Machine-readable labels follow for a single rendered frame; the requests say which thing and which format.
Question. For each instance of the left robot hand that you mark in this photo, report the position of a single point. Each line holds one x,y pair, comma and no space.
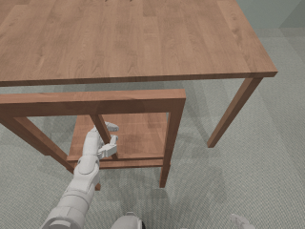
93,142

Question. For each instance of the chair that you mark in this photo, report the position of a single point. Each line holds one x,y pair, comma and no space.
145,138

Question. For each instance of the right robot hand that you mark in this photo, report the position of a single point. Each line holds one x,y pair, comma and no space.
241,222

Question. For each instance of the table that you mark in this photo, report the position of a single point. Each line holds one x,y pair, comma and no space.
69,42

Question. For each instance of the left robot thigh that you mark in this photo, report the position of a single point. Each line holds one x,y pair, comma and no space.
128,222

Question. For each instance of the left robot forearm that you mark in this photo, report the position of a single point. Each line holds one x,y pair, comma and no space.
73,206

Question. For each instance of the left robot shin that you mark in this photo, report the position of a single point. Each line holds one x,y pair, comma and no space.
131,214

